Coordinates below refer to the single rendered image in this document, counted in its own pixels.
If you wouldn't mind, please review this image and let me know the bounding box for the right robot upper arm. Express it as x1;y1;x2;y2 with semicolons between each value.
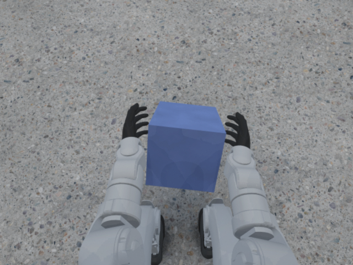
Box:
231;237;298;265

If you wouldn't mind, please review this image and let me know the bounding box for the robot right hand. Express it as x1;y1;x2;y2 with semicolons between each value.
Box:
225;112;250;149

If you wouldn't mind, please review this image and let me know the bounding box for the robot left hand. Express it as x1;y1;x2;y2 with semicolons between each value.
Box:
122;103;149;139

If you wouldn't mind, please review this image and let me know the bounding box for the left robot forearm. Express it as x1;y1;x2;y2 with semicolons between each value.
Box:
78;137;146;265

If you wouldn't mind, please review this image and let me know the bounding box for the robot left thigh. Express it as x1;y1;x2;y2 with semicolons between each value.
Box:
136;205;161;265

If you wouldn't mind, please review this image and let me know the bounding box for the right robot forearm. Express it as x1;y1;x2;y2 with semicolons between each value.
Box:
223;145;291;250

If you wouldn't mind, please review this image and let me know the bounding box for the left robot foot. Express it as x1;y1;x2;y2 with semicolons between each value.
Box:
151;215;165;265

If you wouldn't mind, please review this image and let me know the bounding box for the left robot upper arm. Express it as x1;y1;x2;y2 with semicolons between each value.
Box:
79;225;146;265

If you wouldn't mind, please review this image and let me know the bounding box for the carton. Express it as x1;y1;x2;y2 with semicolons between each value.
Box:
146;101;226;193

